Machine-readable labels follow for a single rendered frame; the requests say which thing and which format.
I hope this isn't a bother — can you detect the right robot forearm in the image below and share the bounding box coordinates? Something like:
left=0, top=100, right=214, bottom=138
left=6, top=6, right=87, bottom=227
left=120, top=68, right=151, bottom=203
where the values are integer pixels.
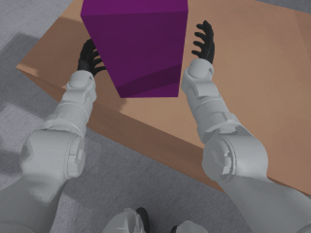
left=181, top=58, right=255, bottom=145

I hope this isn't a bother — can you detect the right robot hand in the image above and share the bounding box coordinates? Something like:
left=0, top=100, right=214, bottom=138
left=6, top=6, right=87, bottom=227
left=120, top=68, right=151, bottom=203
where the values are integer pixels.
left=191, top=20, right=215, bottom=64

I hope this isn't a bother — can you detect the left robot forearm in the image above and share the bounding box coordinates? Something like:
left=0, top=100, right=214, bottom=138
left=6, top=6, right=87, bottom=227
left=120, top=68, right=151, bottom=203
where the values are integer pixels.
left=19, top=70, right=97, bottom=172

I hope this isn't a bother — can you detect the left robot hand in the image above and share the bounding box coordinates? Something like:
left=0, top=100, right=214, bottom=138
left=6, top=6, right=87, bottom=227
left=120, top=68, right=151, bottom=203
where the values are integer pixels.
left=77, top=39, right=107, bottom=77

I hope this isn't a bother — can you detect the robot right upper arm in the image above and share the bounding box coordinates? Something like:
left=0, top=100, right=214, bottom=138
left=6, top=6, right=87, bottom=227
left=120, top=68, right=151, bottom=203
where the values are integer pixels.
left=201, top=135, right=311, bottom=233

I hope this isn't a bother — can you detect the robot left upper arm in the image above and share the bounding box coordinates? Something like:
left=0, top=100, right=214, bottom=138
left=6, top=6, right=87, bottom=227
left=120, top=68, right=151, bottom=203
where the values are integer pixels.
left=0, top=129, right=86, bottom=233

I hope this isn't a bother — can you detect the pedestal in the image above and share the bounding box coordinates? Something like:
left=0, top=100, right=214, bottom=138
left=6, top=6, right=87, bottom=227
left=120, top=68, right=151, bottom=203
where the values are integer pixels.
left=16, top=0, right=311, bottom=196

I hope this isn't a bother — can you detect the carton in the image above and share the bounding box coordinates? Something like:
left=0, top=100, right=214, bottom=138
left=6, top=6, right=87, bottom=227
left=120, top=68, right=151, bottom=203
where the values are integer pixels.
left=80, top=0, right=189, bottom=98

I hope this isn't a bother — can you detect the robot right thigh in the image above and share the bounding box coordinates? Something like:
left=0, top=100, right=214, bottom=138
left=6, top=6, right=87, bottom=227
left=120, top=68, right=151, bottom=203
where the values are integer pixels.
left=176, top=222, right=208, bottom=233

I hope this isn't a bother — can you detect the robot thigh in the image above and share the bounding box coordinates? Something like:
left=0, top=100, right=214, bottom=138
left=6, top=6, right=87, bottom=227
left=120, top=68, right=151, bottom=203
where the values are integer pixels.
left=102, top=211, right=143, bottom=233
left=176, top=222, right=208, bottom=233

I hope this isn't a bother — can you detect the robot left thigh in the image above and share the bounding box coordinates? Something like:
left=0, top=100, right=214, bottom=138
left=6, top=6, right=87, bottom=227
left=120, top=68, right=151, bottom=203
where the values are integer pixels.
left=102, top=211, right=143, bottom=233

